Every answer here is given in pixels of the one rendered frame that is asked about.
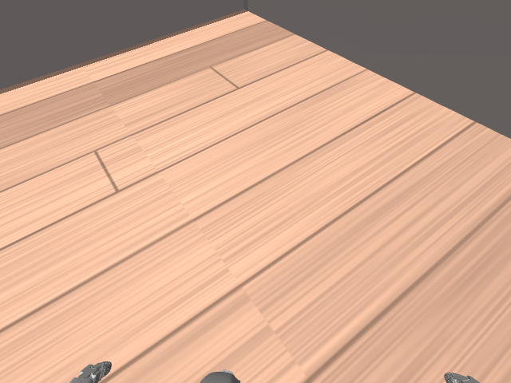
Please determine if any left robot hand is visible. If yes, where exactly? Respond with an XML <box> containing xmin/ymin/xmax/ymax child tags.
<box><xmin>70</xmin><ymin>361</ymin><xmax>112</xmax><ymax>383</ymax></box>

